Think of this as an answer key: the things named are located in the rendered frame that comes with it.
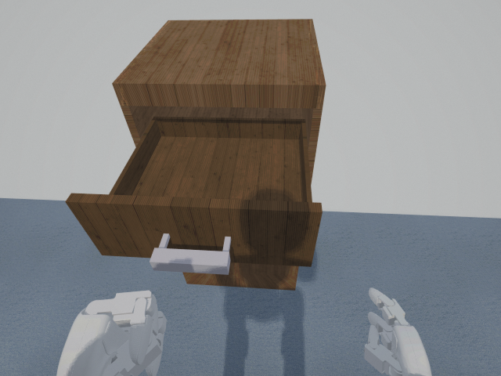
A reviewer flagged cabinet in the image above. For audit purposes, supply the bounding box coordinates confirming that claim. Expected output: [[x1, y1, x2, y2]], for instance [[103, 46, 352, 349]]
[[112, 19, 326, 291]]

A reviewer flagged drawer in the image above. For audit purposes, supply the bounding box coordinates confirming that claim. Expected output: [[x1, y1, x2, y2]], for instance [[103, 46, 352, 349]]
[[65, 117, 323, 267]]

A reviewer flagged right robot hand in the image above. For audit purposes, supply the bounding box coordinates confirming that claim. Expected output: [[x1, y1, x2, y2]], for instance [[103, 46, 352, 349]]
[[365, 287, 432, 376]]

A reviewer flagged handle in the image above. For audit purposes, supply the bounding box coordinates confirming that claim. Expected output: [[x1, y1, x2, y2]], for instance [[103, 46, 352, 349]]
[[150, 233, 231, 275]]

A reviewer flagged left robot hand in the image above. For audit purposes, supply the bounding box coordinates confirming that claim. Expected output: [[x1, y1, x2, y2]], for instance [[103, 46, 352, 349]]
[[56, 291, 167, 376]]

